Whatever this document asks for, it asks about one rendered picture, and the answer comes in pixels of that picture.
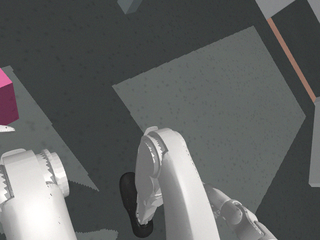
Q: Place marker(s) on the right robot arm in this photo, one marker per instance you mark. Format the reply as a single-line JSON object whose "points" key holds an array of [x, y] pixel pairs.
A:
{"points": [[243, 222]]}

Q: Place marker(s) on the right robot hand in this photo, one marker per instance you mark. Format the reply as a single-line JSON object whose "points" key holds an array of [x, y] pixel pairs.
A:
{"points": [[216, 197]]}

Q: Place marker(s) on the carton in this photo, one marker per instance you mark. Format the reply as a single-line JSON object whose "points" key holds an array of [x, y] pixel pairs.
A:
{"points": [[8, 106]]}

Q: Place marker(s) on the left robot hand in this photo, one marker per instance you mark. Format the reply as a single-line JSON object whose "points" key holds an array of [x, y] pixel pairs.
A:
{"points": [[6, 129]]}

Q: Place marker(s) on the right robot foot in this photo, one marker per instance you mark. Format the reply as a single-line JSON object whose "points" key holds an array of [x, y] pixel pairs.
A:
{"points": [[129, 193]]}

